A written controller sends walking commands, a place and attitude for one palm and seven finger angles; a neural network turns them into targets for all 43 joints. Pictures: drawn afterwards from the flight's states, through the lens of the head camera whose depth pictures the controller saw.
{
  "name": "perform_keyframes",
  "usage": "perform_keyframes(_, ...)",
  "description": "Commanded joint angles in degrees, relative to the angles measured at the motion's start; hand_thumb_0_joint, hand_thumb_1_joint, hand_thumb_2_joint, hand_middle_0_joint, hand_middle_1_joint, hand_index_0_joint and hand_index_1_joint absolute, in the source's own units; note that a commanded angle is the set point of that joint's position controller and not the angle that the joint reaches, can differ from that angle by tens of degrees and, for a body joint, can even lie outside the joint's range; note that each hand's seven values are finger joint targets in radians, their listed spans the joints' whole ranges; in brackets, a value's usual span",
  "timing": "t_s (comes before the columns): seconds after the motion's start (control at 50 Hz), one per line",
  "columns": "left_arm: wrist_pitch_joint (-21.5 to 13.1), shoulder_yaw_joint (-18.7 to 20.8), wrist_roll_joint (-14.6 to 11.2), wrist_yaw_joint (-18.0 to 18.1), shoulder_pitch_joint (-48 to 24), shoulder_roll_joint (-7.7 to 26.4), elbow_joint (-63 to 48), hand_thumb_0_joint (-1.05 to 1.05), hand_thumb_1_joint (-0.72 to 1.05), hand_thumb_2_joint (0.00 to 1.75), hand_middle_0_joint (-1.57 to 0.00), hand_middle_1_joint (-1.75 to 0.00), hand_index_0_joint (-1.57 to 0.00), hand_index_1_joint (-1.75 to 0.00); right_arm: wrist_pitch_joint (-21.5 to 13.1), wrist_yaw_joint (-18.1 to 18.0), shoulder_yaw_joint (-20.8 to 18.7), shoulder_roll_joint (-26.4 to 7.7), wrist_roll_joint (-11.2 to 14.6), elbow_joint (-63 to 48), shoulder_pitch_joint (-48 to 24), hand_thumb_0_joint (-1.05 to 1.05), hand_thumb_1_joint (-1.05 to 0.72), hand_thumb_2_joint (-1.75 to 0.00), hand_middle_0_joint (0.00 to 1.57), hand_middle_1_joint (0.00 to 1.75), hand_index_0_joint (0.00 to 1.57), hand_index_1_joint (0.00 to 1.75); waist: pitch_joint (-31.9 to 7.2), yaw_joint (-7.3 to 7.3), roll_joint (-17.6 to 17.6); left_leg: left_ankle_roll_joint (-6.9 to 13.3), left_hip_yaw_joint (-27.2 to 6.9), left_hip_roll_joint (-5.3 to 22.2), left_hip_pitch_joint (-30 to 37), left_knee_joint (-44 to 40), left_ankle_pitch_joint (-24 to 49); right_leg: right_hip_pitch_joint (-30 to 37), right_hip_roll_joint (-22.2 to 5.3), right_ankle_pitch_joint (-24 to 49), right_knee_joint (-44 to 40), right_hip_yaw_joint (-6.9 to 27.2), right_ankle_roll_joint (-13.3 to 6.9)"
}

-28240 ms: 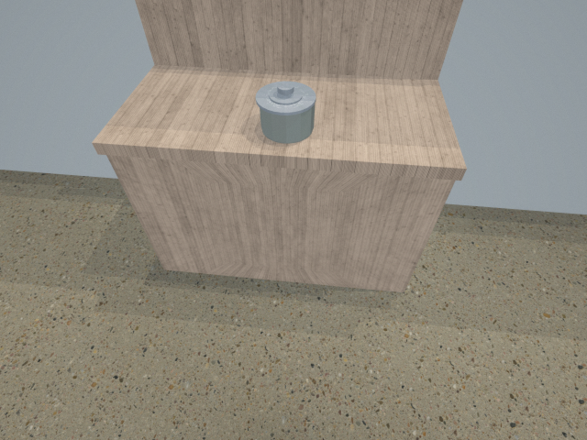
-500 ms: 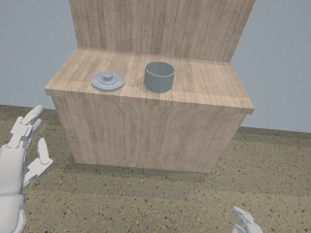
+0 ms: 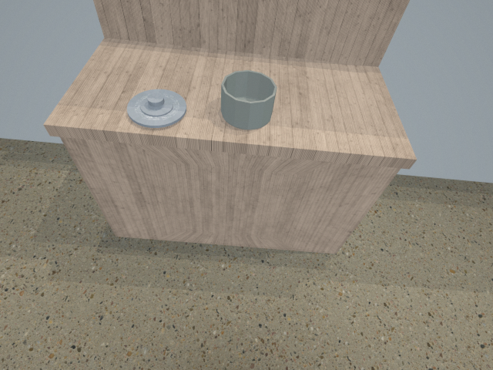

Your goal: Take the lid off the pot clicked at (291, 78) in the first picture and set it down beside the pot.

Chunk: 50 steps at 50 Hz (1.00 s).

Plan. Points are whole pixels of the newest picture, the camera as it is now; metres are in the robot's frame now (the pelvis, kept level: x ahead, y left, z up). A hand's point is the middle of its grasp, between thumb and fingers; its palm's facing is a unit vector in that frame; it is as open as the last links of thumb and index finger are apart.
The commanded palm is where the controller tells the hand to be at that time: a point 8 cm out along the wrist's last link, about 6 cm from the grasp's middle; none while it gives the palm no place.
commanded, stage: stop stepping back and stand still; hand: left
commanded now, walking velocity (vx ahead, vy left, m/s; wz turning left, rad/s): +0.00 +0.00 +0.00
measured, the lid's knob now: (155, 99) +0.76 +0.25 -0.05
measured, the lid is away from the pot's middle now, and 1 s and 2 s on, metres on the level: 0.25 0.25 0.25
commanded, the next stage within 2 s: let the arm hang, fingers relaxed in 0.46 s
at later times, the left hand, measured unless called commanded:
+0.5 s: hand out of the picture +0.15 +0.17 -0.16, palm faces -0.03 -0.97 -0.22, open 7.3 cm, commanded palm none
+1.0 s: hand out of the picture +0.07 +0.17 -0.16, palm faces -0.02 -0.98 -0.20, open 7.3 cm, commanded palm none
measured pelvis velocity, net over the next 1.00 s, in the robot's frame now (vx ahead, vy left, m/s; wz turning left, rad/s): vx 0.04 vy -0.01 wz -0.02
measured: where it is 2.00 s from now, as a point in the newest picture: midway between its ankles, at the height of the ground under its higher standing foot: outside the picture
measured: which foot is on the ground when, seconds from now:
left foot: down 0.00-1.00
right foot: down 0.00-1.00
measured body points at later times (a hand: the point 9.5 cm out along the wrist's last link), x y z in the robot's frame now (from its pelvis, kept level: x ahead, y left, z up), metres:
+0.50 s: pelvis +0.05 -0.01 +0.01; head +0.11 -0.01 +0.46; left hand +0.15 +0.22 -0.14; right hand +0.08 -0.25 -0.14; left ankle -0.03 +0.09 -0.72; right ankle +0.00 -0.14 -0.72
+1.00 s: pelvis +0.04 -0.01 +0.02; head +0.07 +0.00 +0.47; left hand +0.08 +0.22 -0.14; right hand +0.02 -0.23 -0.14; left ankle -0.03 +0.09 -0.72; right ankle +0.00 -0.14 -0.72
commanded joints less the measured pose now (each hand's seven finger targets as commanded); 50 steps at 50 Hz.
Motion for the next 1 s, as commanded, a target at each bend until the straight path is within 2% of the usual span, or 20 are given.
perform_keyframes(0.0,-1.85,-0.25,-0.46,-0.62,-6.47,3.06,-3.66,0.0,0.9,0.9,-0.2,-0.3,-0.2,-0.3,-2.36,-1.82,-0.72,-6.65,-0.47,-1.26,5.74,0.0,-0.9,-0.9,0.2,0.3,0.2,0.3,2.49,-0.43,13.41,8.48,-19.94,15.26,12.14,-18.57,34.62,-10.7,-0.16,-5.64,7.73,-0.94,-1.49)
perform_keyframes(0.02,-2.06,-0.56,-0.79,-0.73,-5.81,2.25,-2.86,0.0,0.9,0.9,-0.2,-0.3,-0.2,-0.3,-2.38,-2.02,-0.46,-6.49,-0.3,-1.04,4.78,0.0,-0.9,-0.9,0.2,0.3,0.2,0.3,1.09,0.63,9.28,8.03,-16.19,14.71,12.39,-16.02,43.57,-7.16,-0.51,-5.44,4.98,-0.65,-1.55)
perform_keyframes(0.04,-2.33,-0.68,-0.94,-0.75,-3.99,1.77,-1.7,0.0,0.9,0.9,-0.2,-0.3,-0.2,-0.3,-2.37,-2.09,-0.33,-6.27,0.03,-0.93,3.34,0.0,-0.9,-0.9,0.2,0.3,0.2,0.3,-0.42,1.52,7.6,6.27,-12.18,12.8,12.48,-13.35,49.5,-2.3,-0.24,-0.51,-0.31,-0.99,-1.8)
perform_keyframes(0.06,-2.57,-0.55,-1.01,-0.55,-1.66,1.8,-0.49,0.0,0.9,0.9,-0.2,-0.3,-0.2,-0.3,-2.39,-2.05,-0.08,-5.66,0.52,-0.82,1.53,0.0,-0.9,-0.9,0.2,0.3,0.2,0.3,-2.6,2.56,6.01,3.79,-8.02,10.01,10.03,-11.58,47.06,5.52,-0.73,9.8,-5.17,-0.42,-2.2)
perform_keyframes(0.08,-2.95,-0.41,-0.97,-0.09,0.09,2.77,0.49,0.0,0.9,0.9,-0.2,-0.3,-0.2,-0.3,-2.57,-1.92,0.05,-4.37,0.95,-0.86,0.6,0.0,-0.9,-0.9,0.2,0.3,0.2,0.3,-3.98,2.79,3.09,1.6,-5.09,7.19,7.03,-10.6,39.79,11.22,-2.65,19.26,-6.36,2.19,-3.31)
perform_keyframes(0.1,-2.97,-0.4,-1.01,0.19,0.41,3.62,1.0,0.0,0.9,0.9,-0.2,-0.3,-0.2,-0.3,-2.42,-1.63,0.12,-3.64,1.0,-0.74,-0.4,0.0,-0.9,-0.9,0.2,0.3,0.2,0.3,-2.65,2.81,2.19,0.35,-3.27,5.52,4.49,-12.04,25.15,12.01,-4.93,19.19,-7.6,4.11,-4.37)
perform_keyframes(0.12,-2.96,-0.27,-0.72,0.36,0.34,3.85,1.28,0.0,0.9,0.9,-0.2,-0.3,-0.2,-0.3,-2.22,-1.28,0.04,-2.34,0.93,-0.63,-0.7,0.0,-0.9,-0.9,0.2,0.3,0.2,0.3,-0.94,2.46,-0.14,0.07,-2.43,4.0,3.08,-12.38,16.81,11.67,-6.21,18.76,-8.59,5.42,-4.92)
perform_keyframes(0.14,-3.0,-0.41,-0.7,0.72,-0.14,3.12,1.61,0.0,0.9,0.9,-0.2,-0.3,-0.2,-0.3,-2.04,-1.29,-0.06,-1.48,1.02,-0.2,-1.14,0.0,-0.9,-0.9,0.2,0.3,0.2,0.3,0.93,1.84,-1.28,-0.18,-2.07,3.58,2.91,-12.79,20.05,10.99,-6.16,25.78,-8.08,5.82,-4.86)
perform_keyframes(0.16,-3.18,-0.3,-0.7,1.09,0.34,2.95,1.61,0.0,0.9,0.9,-0.2,-0.3,-0.2,-0.3,-2.03,-1.42,-0.03,-1.15,1.03,0.36,-1.01,0.0,-0.9,-0.9,0.2,0.3,0.2,0.3,-1.23,1.85,-1.13,-0.5,-1.42,3.96,4.94,-11.93,28.51,12.81,-6.66,36.73,-6.36,5.22,-4.47)
perform_keyframes(0.2,-3.11,0.06,-0.86,1.82,0.14,3.45,0.99,0.0,0.9,0.9,-0.2,-0.3,-0.2,-0.3,-1.71,-1.95,-0.55,-1.79,1.47,0.78,-1.61,0.0,-0.9,-0.9,0.2,0.3,0.2,0.3,-5.69,1.55,-1.69,-1.01,-0.98,4.81,9.21,-10.31,40.87,14.18,-7.05,46.95,-3.78,3.68,-3.46)
perform_keyframes(0.24,-2.59,0.27,-0.77,2.31,-1.25,3.8,0.17,0.0,0.9,0.9,-0.2,-0.3,-0.2,-0.3,-1.13,-2.19,-0.96,-2.06,1.59,1.37,-2.85,0.0,-0.9,-0.9,0.2,0.3,0.2,0.3,-5.24,1.59,-0.4,-1.11,-0.83,5.11,11.13,-9.87,46.15,11.89,-7.12,47.2,-2.96,3.07,-2.93)
perform_keyframes(0.32,-1.75,0.73,-0.5,2.3,-3.66,3.8,-1.19,0.0,0.9,0.9,-0.2,-0.3,-0.2,-0.3,-0.26,-2.01,-1.44,-3.04,1.06,0.39,-5.23,0.0,-0.9,-0.9,0.2,0.3,0.2,0.3,-5.54,1.75,0.35,-1.01,-1.7,6.03,11.8,-11.43,40.41,10.25,-6.89,36.04,-4.54,3.42,-3.25)
perform_keyframes(0.36,-1.55,0.73,-0.4,2.2,-3.96,3.95,-1.69,0.0,0.9,0.9,-0.2,-0.3,-0.2,-0.3,-0.19,-1.9,-1.48,-3.13,0.87,-0.26,-6.14,0.0,-0.9,-0.9,0.2,0.3,0.2,0.3,-5.25,1.93,2.32,-0.75,-1.94,6.28,11.91,-11.97,39.26,9.45,-6.66,32.93,-5.14,3.6,-3.18)
perform_keyframes(0.42,-1.77,1.03,-0.36,2.22,-3.82,4.34,-2.47,0.0,0.9,0.9,-0.2,-0.3,-0.2,-0.3,-0.34,-2.1,-1.61,-4.15,0.81,-1.31,-6.21,0.0,-0.9,-0.9,0.2,0.3,0.2,0.3,-8.85,1.84,1.8,-0.96,-1.07,6.07,14.02,-9.7,46.66,11.77,-6.79,39.94,-3.69,3.41,-3.25)
perform_keyframes(0.48,-1.66,1.15,-0.47,2.3,-4.77,4.81,-3.02,0.0,0.9,0.9,-0.2,-0.3,-0.2,-0.3,-0.29,-2.14,-1.81,-4.53,0.97,-1.86,-6.55,0.0,-0.9,-0.9,0.2,0.3,0.2,0.3,-10.17,1.59,3.03,-0.89,-0.97,6.14,15.56,-9.09,49.71,11.92,-6.44,39.72,-3.05,2.65,-2.98)
perform_keyframes(0.56,-1.66,0.44,-0.37,1.87,-5.86,3.81,-3.02,0.0,0.9,0.9,-0.2,-0.3,-0.2,-0.3,-0.28,-1.7,-1.29,-4.31,0.72,-1.88,-8.47,0.0,-0.9,-0.9,0.2,0.3,0.2,0.3,-4.85,1.79,1.97,-0.43,-1.95,6.29,13.53,-13.33,36.73,9.65,-5.59,29.81,-7.35,3.05,-2.84)
perform_keyframes(0.64,-1.99,0.34,-0.42,1.66,-5.55,3.94,-2.45,0.0,0.9,0.9,-0.2,-0.3,-0.2,-0.3,-0.65,-1.61,-1.01,-4.63,0.76,-1.22,-8.08,0.0,-0.9,-0.9,0.2,0.3,0.2,0.3,-5.31,1.57,2.28,-0.34,-1.63,5.94,14.85,-13.76,36.92,10.77,-5.25,30.27,-8.1,2.88,-2.93)
perform_keyframes(0.76,-2.15,-0.1,-0.38,1.11,-5.06,3.5,-0.75,0.0,0.9,0.9,-0.2,-0.3,-0.2,-0.3,-0.84,-1.17,-0.39,-4.37,0.58,0.23,-8.26,0.0,-0.9,-0.9,0.2,0.3,0.2,0.3,-0.29,1.82,1.01,0.26,-2.05,5.75,11.41,-17.45,22.55,9.3,-4.68,18.81,-12.18,3.4,-2.63)
perform_keyframes(0.82,-2.58,-0.13,-0.45,1.02,-3.52,3.21,0.36,0.0,0.9,0.9,-0.2,-0.3,-0.2,-0.3,-1.26,-1.19,-0.18,-4.25,0.63,1.12,-7.48,0.0,-0.9,-0.9,0.2,0.3,0.2,0.3,-2.02,1.96,0.3,0.29,-1.91,5.53,12.21,-17.08,22.94,10.49,-4.89,20.09,-12.44,3.71,-2.87)
perform_keyframes(0.98,-2.59,-0.37,-0.5,0.93,-1.5,2.24,2.63,0.0,0.9,0.9,-0.2,-0.3,-0.2,-0.3,-1.45,-1.42,0.26,-3.2,0.73,3.31,-4.89,0.0,-0.9,-0.9,0.2,0.3,0.2,0.3,0.98,2.0,2.42,0.71,-2.21,5.72,10.61,-17.76,21.35,9.4,-4.39,17.3,-12.17,2.93,-3.14)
